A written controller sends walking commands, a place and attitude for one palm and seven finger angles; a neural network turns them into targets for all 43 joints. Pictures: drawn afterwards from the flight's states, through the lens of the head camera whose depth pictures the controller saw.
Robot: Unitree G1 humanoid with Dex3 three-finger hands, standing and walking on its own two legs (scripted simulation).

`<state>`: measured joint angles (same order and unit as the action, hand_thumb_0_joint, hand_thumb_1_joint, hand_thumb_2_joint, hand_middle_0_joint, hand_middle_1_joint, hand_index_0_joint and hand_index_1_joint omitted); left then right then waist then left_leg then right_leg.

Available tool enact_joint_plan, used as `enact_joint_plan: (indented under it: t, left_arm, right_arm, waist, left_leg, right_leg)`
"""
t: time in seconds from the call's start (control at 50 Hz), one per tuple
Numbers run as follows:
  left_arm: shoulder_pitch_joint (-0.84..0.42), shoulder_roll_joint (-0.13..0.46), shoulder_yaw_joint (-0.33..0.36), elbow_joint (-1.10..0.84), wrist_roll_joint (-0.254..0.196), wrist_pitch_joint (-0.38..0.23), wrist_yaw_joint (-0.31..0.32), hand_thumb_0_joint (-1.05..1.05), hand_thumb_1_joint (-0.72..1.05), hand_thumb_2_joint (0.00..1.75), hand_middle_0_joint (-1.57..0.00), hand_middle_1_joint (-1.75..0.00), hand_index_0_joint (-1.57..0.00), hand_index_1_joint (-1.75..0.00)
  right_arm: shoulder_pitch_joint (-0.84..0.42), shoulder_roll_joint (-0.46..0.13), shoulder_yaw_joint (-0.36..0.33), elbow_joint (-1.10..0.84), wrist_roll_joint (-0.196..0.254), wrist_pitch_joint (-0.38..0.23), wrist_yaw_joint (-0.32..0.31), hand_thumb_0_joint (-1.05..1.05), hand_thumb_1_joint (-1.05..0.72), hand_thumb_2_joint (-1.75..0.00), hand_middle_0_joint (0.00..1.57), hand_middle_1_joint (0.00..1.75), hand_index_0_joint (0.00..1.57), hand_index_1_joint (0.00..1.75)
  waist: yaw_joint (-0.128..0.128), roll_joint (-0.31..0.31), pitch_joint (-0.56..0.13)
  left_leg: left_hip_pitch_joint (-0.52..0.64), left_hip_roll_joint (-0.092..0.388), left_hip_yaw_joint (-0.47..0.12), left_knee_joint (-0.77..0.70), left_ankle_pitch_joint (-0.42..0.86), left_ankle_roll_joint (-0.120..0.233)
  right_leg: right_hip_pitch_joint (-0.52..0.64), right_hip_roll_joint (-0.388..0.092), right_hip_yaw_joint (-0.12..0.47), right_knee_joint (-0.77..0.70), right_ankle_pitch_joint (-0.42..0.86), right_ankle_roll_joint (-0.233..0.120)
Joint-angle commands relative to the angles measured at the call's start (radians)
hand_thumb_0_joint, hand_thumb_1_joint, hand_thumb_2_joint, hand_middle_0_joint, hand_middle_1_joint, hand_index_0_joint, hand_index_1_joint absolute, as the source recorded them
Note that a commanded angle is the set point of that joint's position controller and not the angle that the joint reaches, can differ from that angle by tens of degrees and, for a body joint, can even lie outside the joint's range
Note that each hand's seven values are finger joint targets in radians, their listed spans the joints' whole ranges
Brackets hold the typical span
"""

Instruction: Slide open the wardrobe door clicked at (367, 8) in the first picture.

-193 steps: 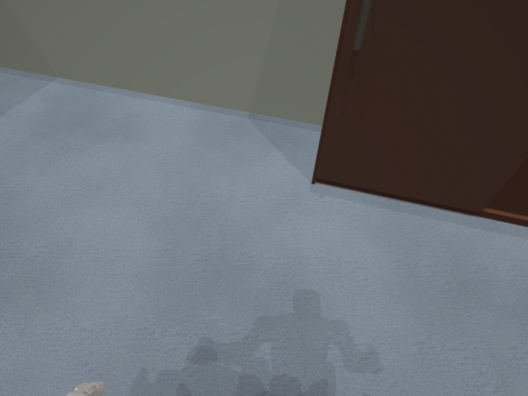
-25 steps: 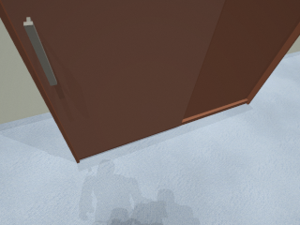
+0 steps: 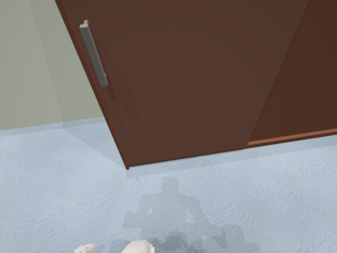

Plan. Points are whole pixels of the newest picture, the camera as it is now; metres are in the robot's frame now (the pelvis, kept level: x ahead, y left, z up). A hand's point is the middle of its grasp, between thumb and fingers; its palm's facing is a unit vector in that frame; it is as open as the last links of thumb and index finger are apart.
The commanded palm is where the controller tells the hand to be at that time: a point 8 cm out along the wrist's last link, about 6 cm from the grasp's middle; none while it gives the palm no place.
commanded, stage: turn to face it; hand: left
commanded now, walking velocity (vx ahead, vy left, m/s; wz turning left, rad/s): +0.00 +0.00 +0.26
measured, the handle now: (95, 55) +0.72 +0.28 +0.10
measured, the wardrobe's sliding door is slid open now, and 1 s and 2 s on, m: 0.00 0.00 0.00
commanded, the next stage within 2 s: take the last steps up to it in 0.10 s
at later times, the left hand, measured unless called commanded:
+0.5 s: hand out of the picture -0.04 +0.26 -0.18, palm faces +0.19 -0.97 -0.18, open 7.4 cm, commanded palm none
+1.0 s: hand out of the picture +0.15 +0.21 -0.16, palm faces +0.18 -0.96 -0.21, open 7.2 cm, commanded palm none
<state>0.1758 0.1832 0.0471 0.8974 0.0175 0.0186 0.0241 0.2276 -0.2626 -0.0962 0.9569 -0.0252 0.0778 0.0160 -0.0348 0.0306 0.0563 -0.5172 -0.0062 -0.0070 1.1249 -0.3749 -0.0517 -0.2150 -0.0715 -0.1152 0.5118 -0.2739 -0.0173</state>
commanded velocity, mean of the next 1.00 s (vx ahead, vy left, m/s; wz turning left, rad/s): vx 0.24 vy -0.02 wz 0.06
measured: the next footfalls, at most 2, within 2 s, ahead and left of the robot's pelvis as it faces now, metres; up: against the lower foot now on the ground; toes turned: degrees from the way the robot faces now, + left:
left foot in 0.26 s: -0.01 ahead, +0.15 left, +0.00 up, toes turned +10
right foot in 0.76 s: +0.17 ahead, -0.07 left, +0.00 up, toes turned +0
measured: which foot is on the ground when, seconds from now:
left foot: up 0.00-0.24, down 0.26-0.78, up 0.80-1.00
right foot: down 0.00-0.26, up 0.28-0.74, down 0.76-1.00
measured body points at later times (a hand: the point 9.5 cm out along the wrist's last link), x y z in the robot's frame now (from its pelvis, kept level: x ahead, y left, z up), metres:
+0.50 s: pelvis +0.00 +0.06 +0.01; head +0.00 +0.09 +0.46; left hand -0.05 +0.31 -0.16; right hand +0.09 -0.17 -0.13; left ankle -0.05 +0.14 -0.74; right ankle +0.02 -0.09 -0.67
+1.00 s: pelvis +0.14 +0.03 +0.00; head +0.15 +0.02 +0.45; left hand +0.14 +0.26 -0.15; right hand +0.17 -0.20 -0.16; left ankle +0.15 +0.17 -0.68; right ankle +0.13 -0.07 -0.74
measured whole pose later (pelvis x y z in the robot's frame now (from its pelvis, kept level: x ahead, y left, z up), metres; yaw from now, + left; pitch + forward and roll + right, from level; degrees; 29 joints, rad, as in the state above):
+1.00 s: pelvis +0.14 +0.03 +0.00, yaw +8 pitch -1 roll +0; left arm 0.25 0.16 0.05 1.07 0.02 -0.06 0.02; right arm 0.30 -0.17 -0.05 1.09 -0.03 0.00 0.00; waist -0.03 0.02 0.03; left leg -0.49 0.11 0.08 0.97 -0.30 -0.02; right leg -0.12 -0.02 -0.15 0.40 -0.26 -0.03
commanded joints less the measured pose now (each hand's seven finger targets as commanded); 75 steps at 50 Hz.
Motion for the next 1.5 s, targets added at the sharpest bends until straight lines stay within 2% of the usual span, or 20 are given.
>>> enact_joint_plan:
  t: [0.0, 0.12, 0.2, 0.24, 0.26, 0.38, 0.62, 0.7, 0.72, 0.76, 0.78, 0.82, 0.9, 1.06, 1.12, 1.14, 1.16, 1.2, 1.32, 1.48]
  left_arm:
    - [0.069, 0.196, 0.037, -0.044, 0.009, -0.029, 0.012, 0.00, 0.90, 0.90, -0.20, -0.30, -0.20, -0.30]
    - [0.128, 0.246, 0.049, 0.003, 0.020, -0.023, 0.008, 0.00, 0.90, 0.90, -0.20, -0.30, -0.20, -0.30]
    - [0.104, 0.228, 0.046, 0.030, 0.005, -0.016, 0.006, 0.00, 0.90, 0.90, -0.20, -0.30, -0.20, -0.30]
    - [0.114, 0.129, 0.023, 0.003, -0.005, -0.010, -0.007, 0.00, 0.90, 0.90, -0.20, -0.30, -0.20, -0.30]
    - [0.033, 0.122, 0.012, -0.015, 0.009, -0.003, -0.008, 0.00, 0.90, 0.90, -0.20, -0.30, -0.20, -0.30]
    - [0.094, 0.110, 0.008, 0.087, 0.014, -0.015, -0.039, 0.00, 0.90, 0.90, -0.20, -0.30, -0.20, -0.30]
    - [-0.074, 0.061, 0.006, 0.057, 0.006, -0.031, -0.046, 0.00, 0.90, 0.90, -0.20, -0.30, -0.20, -0.30]
    - [0.050, 0.057, 0.017, 0.104, 0.006, -0.051, -0.045, 0.00, 0.90, 0.90, -0.20, -0.30, -0.20, -0.30]
    - [0.149, 0.100, 0.027, 0.139, 0.008, -0.061, -0.040, 0.00, 0.90, 0.90, -0.20, -0.30, -0.20, -0.30]
    - [0.378, 0.256, 0.063, 0.197, 0.001, -0.073, -0.020, 0.00, 0.90, 0.90, -0.20, -0.30, -0.20, -0.30]
    - [0.350, 0.234, 0.058, 0.197, -0.006, -0.072, -0.015, 0.00, 0.90, 0.90, -0.20, -0.30, -0.20, -0.30]
    - [0.191, 0.140, 0.037, 0.155, -0.002, -0.067, -0.004, 0.00, 0.90, 0.90, -0.20, -0.30, -0.20, -0.30]
    - [0.140, 0.063, 0.013, 0.146, 0.008, -0.088, -0.001, 0.00, 0.90, 0.90, -0.20, -0.30, -0.20, -0.30]
    - [0.185, 0.120, 0.017, 0.182, 0.008, -0.090, -0.004, 0.00, 0.90, 0.90, -0.20, -0.30, -0.20, -0.30]
    - [0.184, 0.111, 0.018, 0.193, 0.003, -0.079, -0.003, 0.00, 0.90, 0.90, -0.20, -0.30, -0.20, -0.30]
    - [0.197, 0.082, 0.014, 0.190, 0.000, -0.074, -0.004, 0.00, 0.90, 0.90, -0.20, -0.30, -0.20, -0.30]
    - [0.240, 0.032, 0.007, 0.174, -0.009, -0.070, -0.010, 0.00, 0.90, 0.90, -0.20, -0.30, -0.20, -0.30]
    - [0.185, 0.041, 0.004, 0.149, 0.002, -0.062, -0.004, 0.00, 0.90, 0.90, -0.20, -0.30, -0.20, -0.30]
    - [0.234, -0.018, -0.009, 0.197, -0.004, -0.015, -0.004, 0.00, 0.90, 0.90, -0.20, -0.30, -0.20, -0.30]
    - [0.163, 0.031, 0.014, 0.117, 0.005, 0.016, 0.008, 0.00, 0.90, 0.90, -0.20, -0.30, -0.20, -0.30]
  right_arm:
    - [-0.066, -0.039, 0.003, -0.078, 0.003, -0.020, 0.003, 0.00, -0.90, -0.90, 0.20, 0.30, 0.20, 0.30]
    - [-0.142, -0.030, 0.024, -0.090, 0.018, -0.031, -0.001, 0.00, -0.90, -0.90, 0.20, 0.30, 0.20, 0.30]
    - [-0.050, -0.039, 0.033, -0.052, 0.017, -0.055, -0.009, 0.00, -0.90, -0.90, 0.20, 0.30, 0.20, 0.30]
    - [0.004, -0.187, 0.007, -0.039, -0.001, -0.071, -0.012, 0.00, -0.90, -0.90, 0.20, 0.30, 0.20, 0.30]
    - [0.033, -0.216, 0.003, -0.026, -0.004, -0.063, -0.015, 0.00, -0.90, -0.90, 0.20, 0.30, 0.20, 0.30]
    - [0.018, -0.081, 0.038, 0.005, 0.007, -0.105, -0.039, 0.00, -0.90, -0.90, 0.20, 0.30, 0.20, 0.30]
    - [0.188, -0.059, 0.027, 0.107, -0.005, -0.127, -0.047, 0.00, -0.90, -0.90, 0.20, 0.30, 0.20, 0.30]
    - [0.181, -0.054, 0.031, 0.128, -0.005, -0.125, -0.048, 0.00, -0.90, -0.90, 0.20, 0.30, 0.20, 0.30]
    - [0.182, -0.031, 0.035, 0.131, 0.003, -0.130, -0.043, 0.00, -0.90, -0.90, 0.20, 0.30, 0.20, 0.30]
    - [0.153, 0.019, 0.050, 0.073, 0.015, -0.139, -0.033, 0.00, -0.90, -0.90, 0.20, 0.30, 0.20, 0.30]
    - [0.077, -0.006, 0.041, 0.067, 0.012, -0.132, -0.030, 0.00, -0.90, -0.90, 0.20, 0.30, 0.20, 0.30]
    - [0.055, 0.023, 0.030, 0.071, 0.006, -0.124, -0.020, 0.00, -0.90, -0.90, 0.20, 0.30, 0.20, 0.30]
    - [0.127, 0.083, 0.036, 0.096, -0.004, -0.095, -0.011, 0.00, -0.90, -0.90, 0.20, 0.30, 0.20, 0.30]
    - [-0.027, 0.077, 0.041, 0.034, 0.005, -0.117, 0.010, 0.00, -0.90, -0.90, 0.20, 0.30, 0.20, 0.30]
    - [0.066, 0.037, 0.036, 0.067, 0.001, -0.127, -0.001, 0.00, -0.90, -0.90, 0.20, 0.30, 0.20, 0.30]
    - [0.170, -0.016, 0.024, 0.097, -0.004, -0.134, -0.010, 0.00, -0.90, -0.90, 0.20, 0.30, 0.20, 0.30]
    - [0.264, -0.123, 0.002, 0.111, -0.015, -0.138, -0.021, 0.00, -0.90, -0.90, 0.20, 0.30, 0.20, 0.30]
    - [0.233, -0.135, 0.009, 0.104, -0.004, -0.125, -0.034, 0.00, -0.90, -0.90, 0.20, 0.30, 0.20, 0.30]
    - [-0.008, 0.004, 0.056, 0.055, 0.006, -0.132, -0.056, 0.00, -0.90, -0.90, 0.20, 0.30, 0.20, 0.30]
    - [-0.024, -0.055, 0.008, 0.051, 0.001, -0.075, -0.055, 0.00, -0.90, -0.90, 0.20, 0.30, 0.20, 0.30]
  waist:
    - [0.055, -0.201, -0.033]
    - [0.087, -0.269, -0.077]
    - [0.032, -0.233, -0.137]
    - [0.002, 0.198, -0.156]
    - [-0.041, 0.243, -0.089]
    - [0.023, 0.115, 0.033]
    - [-0.016, 0.093, 0.082]
    - [0.052, 0.064, 0.007]
    - [0.098, -0.008, -0.039]
    - [0.172, -0.336, -0.161]
    - [0.185, -0.278, -0.115]
    - [0.105, -0.091, 0.010]
    - [0.024, -0.147, 0.037]
    - [0.047, -0.164, 0.041]
    - [-0.011, -0.088, 0.019]
    - [-0.051, 0.034, -0.037]
    - [-0.064, 0.262, -0.120]
    - [-0.059, 0.243, -0.120]
    - [0.065, 0.077, -0.057]
    - [0.049, 0.169, -0.034]
  left_leg:
    - [-0.023, 0.039, 0.026, -0.070, -0.042, -0.026]
    - [0.112, 0.024, 0.074, -0.327, -0.114, -0.008]
    - [0.374, 0.016, 0.104, -0.703, 0.123, 0.018]
    - [0.610, 0.333, -0.250, -0.817, 0.260, 0.138]
    - [0.509, 0.417, -0.335, -0.895, 0.135, 0.229]
    - [0.422, 0.247, -0.150, -0.950, 0.108, 0.199]
    - [0.447, 0.295, -0.150, -0.931, 0.244, 0.230]
    - [0.377, 0.229, -0.070, -0.748, 0.326, 0.169]
    - [0.273, 0.184, -0.021, -0.596, 0.346, 0.137]
    - [-0.090, 0.026, 0.103, -0.086, -0.221, 0.072]
    - [-0.122, 0.070, 0.015, 0.039, -0.197, 0.083]
    - [-0.134, 0.137, -0.002, 0.073, -0.038, 0.078]
    - [-0.018, 0.145, 0.063, -0.090, 0.069, 0.030]
    - [0.101, 0.105, 0.126, -0.443, 0.151, 0.036]
    - [0.336, 0.073, 0.152, -0.598, 0.230, 0.046]
    - [0.492, 0.127, 0.076, -0.656, 0.271, 0.067]
    - [0.629, 0.362, -0.213, -0.736, 0.367, 0.162]
    - [0.526, 0.469, -0.355, -0.884, 0.193, 0.238]
    - [0.287, 0.310, 0.018, -0.850, 0.676, 0.181]
    - [0.294, 0.323, 0.018, -0.761, 0.653, 0.198]
  right_leg:
    - [0.088, -0.246, 0.143, -0.174, 0.356, -0.105]
    - [0.132, -0.274, 0.142, -0.126, 0.500, -0.123]
    - [0.052, -0.223, 0.083, -0.029, 0.390, -0.032]
    - [-0.290, -0.056, -0.042, 0.233, -0.166, 0.076]
    - [-0.351, -0.027, -0.009, 0.391, -0.345, 0.076]
    - [-0.371, -0.036, 0.069, 0.536, -0.061, 0.067]
    - [-0.293, -0.032, 0.042, 0.200, -0.052, 0.055]
    - [0.000, 0.039, -0.018, -0.026, 0.051, 0.024]
    - [0.196, 0.006, 0.037, -0.073, 0.083, -0.002]
    - [0.464, -0.384, 0.567, -0.246, 0.017, -0.184]
    - [0.354, -0.378, 0.585, -0.296, -0.089, -0.206]
    - [0.173, -0.320, 0.413, -0.325, -0.169, -0.175]
    - [0.016, -0.210, 0.160, -0.331, 0.133, -0.123]
    - [0.049, -0.189, 0.118, -0.260, 0.248, -0.115]
    - [-0.012, -0.143, 0.076, -0.100, 0.256, -0.076]
    - [-0.078, -0.087, 0.042, 0.090, 0.221, -0.045]
    - [-0.235, 0.030, -0.046, 0.356, -0.099, 0.007]
    - [-0.331, 0.025, 0.068, 0.664, -0.329, 0.000]
    - [-0.136, -0.040, 0.090, 0.398, -0.093, 0.058]
    - [-0.092, 0.007, 0.039, 0.211, -0.063, 0.046]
